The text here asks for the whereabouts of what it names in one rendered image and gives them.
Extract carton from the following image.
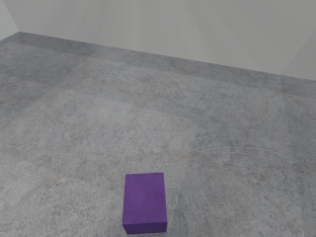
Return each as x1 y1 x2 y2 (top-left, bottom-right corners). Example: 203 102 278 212
121 172 168 235

